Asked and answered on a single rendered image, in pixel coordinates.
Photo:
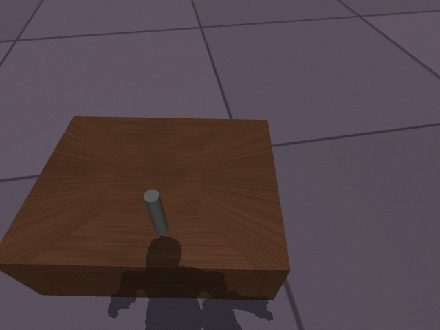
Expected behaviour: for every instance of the can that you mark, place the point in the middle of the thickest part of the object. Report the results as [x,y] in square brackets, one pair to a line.
[156,211]

